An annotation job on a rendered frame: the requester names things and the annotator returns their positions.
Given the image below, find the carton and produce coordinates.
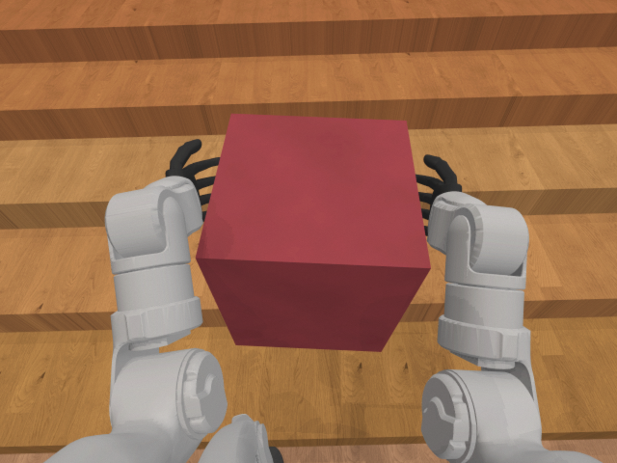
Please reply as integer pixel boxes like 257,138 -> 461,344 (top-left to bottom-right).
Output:
196,114 -> 431,352

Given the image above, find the left robot hand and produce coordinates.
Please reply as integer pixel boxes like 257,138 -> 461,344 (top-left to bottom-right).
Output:
166,139 -> 220,221

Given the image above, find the robot right upper arm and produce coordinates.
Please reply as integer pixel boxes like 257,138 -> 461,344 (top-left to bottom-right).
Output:
421,369 -> 603,463

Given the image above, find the left robot thigh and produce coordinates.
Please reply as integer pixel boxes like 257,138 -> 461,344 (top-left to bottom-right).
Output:
198,420 -> 271,463

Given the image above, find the robot right forearm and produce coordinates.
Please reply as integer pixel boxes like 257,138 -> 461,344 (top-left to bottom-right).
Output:
427,191 -> 542,440

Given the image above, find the robot left forearm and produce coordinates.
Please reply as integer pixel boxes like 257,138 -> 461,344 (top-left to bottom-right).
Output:
105,176 -> 203,425

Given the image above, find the robot left upper arm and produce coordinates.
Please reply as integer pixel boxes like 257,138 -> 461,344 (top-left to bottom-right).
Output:
43,348 -> 228,463

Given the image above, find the right robot hand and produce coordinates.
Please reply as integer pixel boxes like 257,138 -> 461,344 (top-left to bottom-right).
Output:
416,154 -> 462,236

